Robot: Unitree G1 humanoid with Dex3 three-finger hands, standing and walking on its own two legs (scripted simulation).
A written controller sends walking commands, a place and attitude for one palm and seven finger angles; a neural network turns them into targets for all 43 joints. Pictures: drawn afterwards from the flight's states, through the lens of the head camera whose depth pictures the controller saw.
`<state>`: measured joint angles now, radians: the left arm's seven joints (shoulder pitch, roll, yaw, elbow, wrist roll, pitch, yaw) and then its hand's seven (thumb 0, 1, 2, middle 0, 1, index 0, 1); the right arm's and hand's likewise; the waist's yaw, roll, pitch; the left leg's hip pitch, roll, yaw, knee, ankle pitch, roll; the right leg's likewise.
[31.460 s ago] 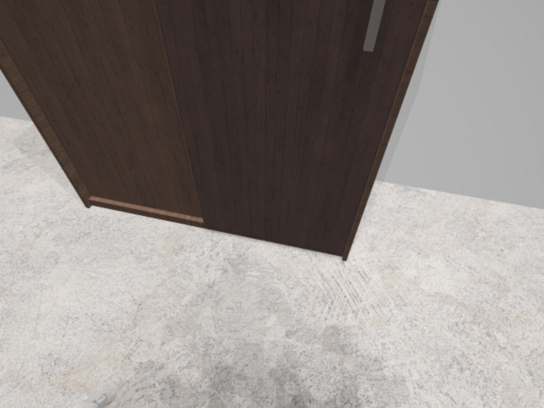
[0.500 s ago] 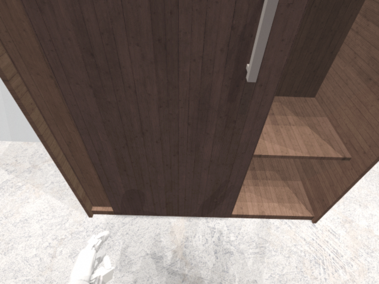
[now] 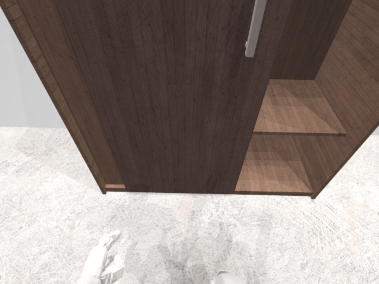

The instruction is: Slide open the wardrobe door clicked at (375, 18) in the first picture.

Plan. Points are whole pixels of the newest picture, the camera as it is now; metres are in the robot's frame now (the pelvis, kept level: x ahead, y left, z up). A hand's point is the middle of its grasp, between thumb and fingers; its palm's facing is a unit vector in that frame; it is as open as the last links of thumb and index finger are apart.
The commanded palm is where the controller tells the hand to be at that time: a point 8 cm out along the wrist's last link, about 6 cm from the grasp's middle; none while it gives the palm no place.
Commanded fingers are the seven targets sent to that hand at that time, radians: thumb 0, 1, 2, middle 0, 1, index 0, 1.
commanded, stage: stop stepping back and stand still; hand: right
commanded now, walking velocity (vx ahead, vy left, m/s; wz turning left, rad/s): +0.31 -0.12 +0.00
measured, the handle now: (255, 16) +0.69 -0.18 +0.25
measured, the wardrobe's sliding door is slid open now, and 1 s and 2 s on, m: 0.47 0.47 0.47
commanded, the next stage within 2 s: none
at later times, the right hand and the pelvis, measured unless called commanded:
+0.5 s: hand out of the picture +0.09 -0.29 +0.17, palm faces +0.51 +0.76 -0.42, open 7.5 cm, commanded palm +0.03 -0.31 +0.18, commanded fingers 0.00 -0.90 -0.90 0.20 0.30 0.20 0.30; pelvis -0.11 -0.01 +0.00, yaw +0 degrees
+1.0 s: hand out of the picture +0.10 -0.32 +0.17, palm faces +0.48 +0.75 -0.46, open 7.5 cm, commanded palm +0.03 -0.35 +0.18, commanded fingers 0.00 -0.90 -0.90 0.20 0.30 0.20 0.30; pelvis -0.10 -0.05 -0.01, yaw +0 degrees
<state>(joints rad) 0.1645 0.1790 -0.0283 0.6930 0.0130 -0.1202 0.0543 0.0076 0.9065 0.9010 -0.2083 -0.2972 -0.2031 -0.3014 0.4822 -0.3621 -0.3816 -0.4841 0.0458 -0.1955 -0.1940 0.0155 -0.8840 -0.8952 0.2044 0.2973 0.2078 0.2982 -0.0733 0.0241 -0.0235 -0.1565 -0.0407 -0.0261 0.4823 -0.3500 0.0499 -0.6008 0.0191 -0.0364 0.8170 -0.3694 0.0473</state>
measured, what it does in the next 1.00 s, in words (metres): walks backwards: right foot, then left foot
